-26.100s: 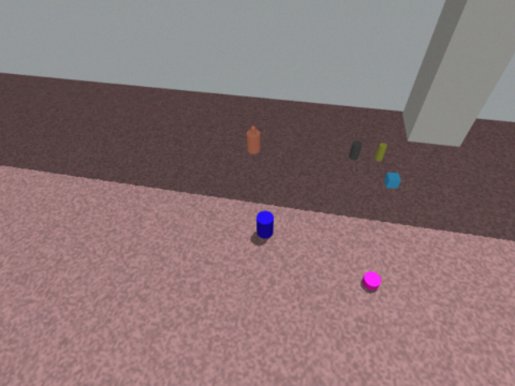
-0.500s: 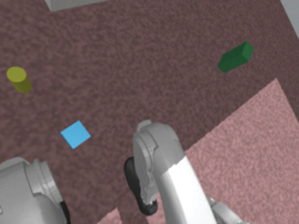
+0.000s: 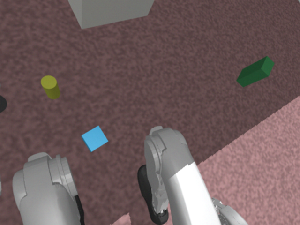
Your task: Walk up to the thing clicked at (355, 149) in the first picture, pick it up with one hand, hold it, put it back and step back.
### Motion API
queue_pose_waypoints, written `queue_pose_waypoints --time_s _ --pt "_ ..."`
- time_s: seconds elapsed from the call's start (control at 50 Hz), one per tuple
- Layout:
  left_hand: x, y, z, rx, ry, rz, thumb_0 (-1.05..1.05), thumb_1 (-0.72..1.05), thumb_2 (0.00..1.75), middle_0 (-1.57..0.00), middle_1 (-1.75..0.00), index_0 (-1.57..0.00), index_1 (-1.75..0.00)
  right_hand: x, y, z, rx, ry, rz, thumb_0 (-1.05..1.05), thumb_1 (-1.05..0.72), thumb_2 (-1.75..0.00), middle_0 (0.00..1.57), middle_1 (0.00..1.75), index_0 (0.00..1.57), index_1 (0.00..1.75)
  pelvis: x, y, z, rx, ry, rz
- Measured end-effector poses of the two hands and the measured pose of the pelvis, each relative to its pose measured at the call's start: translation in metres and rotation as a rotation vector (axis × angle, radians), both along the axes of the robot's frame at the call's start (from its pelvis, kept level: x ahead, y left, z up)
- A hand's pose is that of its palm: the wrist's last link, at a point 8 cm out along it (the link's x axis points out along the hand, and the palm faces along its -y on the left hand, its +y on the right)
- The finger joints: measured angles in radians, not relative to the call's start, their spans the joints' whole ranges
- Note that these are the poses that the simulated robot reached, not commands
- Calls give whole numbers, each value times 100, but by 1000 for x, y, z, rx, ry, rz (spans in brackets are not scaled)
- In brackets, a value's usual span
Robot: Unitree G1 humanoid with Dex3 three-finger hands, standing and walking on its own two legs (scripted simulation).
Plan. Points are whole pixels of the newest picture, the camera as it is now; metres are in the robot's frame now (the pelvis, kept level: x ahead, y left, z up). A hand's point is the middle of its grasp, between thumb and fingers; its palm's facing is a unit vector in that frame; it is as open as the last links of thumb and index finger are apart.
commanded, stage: settle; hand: left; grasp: from above
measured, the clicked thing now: out of the picture +0.46 +0.34 -0.21
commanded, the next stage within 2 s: lift in 0.48 s
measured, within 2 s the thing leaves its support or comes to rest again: neither
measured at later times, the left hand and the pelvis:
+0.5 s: hand out of the picture +0.44 +0.34 -0.11, palm faces -0.43 -0.09 -0.90, open 8.4 cm; pelvis -0.01 -0.01 +0.03, yaw +4 degrees
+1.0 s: hand out of the picture +0.40 +0.34 -0.02, palm faces -0.43 -0.12 -0.89, open 8.4 cm; pelvis -0.02 +0.00 +0.09, yaw +7 degrees
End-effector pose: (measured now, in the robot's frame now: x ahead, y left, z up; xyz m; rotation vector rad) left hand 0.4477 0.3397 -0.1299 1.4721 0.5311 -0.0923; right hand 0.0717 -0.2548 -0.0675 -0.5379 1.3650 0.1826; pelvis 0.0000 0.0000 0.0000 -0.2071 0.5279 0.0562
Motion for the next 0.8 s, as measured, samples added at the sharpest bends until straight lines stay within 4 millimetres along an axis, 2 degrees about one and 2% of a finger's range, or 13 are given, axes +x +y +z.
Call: queue_pose_waypoints --time_s 0.14,0.28,0.64,0.8 --pt "-4 2 31 9 31 2 5 12 63 -91 -70 -68 -74 11 0 -4 28 -33 -44 0 -92 -91 20 30 20 30 -2 -1 9 18 19 16" --pt "-8 0 56 4 58 -14 5 11 64 -90 -72 -70 -76 13 -3 -1 24 -42 -75 0 -92 -91 20 30 20 30 -7 -4 19 35 23 31" --pt "-7 1 92 10 47 -42 6 17 60 -89 -74 -72 -72 -15 -13 18 -55 3 -160 0 -92 -91 20 30 20 30 -13 -5 36 48 40 49" --pt "-17 1 115 -6 71 -17 6 17 59 -89 -74 -73 -71 -16 -11 28 -47 0 -206 0 -93 -91 20 30 20 30 -14 -5 53 57 56 59"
